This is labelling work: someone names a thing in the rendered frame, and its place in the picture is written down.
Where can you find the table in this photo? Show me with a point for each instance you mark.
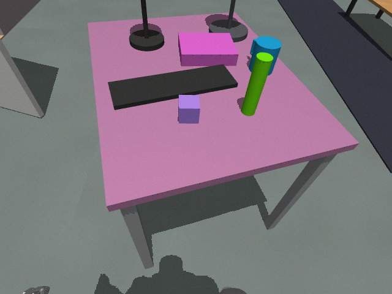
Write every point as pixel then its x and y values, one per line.
pixel 147 155

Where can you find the desk lamp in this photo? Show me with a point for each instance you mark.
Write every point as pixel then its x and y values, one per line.
pixel 237 30
pixel 146 39

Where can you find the coffee table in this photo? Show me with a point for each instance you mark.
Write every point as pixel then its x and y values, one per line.
pixel 383 5

